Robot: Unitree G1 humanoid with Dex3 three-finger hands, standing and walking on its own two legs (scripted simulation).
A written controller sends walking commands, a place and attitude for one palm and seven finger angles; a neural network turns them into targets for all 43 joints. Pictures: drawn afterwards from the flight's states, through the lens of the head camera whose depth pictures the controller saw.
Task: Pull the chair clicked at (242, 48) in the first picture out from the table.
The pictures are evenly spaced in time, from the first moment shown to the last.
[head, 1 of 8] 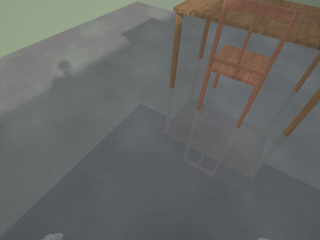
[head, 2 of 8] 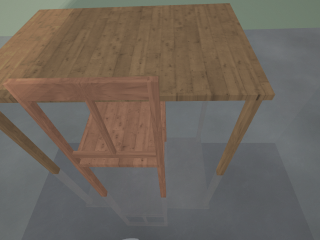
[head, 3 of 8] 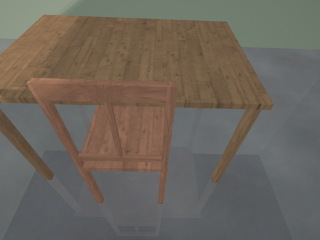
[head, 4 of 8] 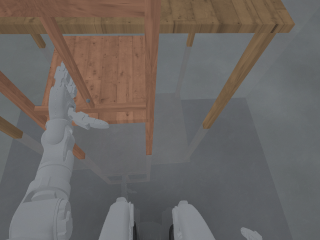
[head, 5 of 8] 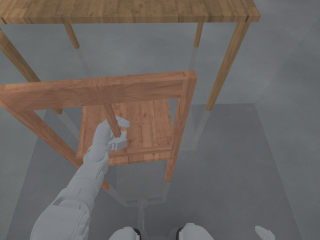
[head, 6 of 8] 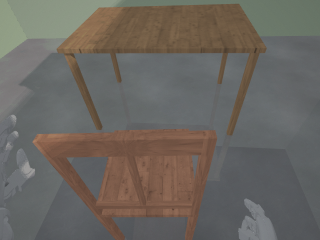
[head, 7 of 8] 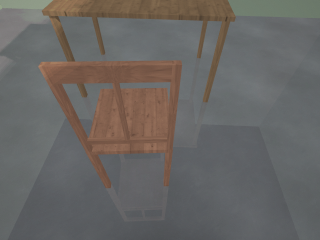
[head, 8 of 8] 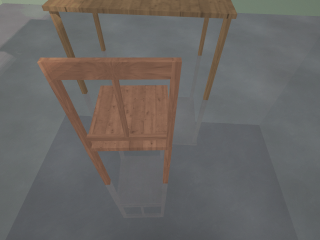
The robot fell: no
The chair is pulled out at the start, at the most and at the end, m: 0.00 0.67 0.67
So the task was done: yes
